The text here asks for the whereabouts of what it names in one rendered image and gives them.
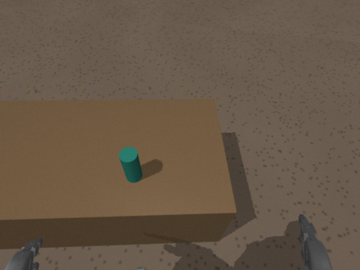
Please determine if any can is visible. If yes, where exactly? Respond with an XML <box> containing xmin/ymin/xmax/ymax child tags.
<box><xmin>119</xmin><ymin>147</ymin><xmax>142</xmax><ymax>183</ymax></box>

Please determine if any right robot hand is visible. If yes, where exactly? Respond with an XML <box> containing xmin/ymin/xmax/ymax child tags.
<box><xmin>292</xmin><ymin>214</ymin><xmax>332</xmax><ymax>270</ymax></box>

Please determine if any left robot hand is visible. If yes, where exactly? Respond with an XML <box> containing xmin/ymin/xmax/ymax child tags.
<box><xmin>4</xmin><ymin>238</ymin><xmax>43</xmax><ymax>270</ymax></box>

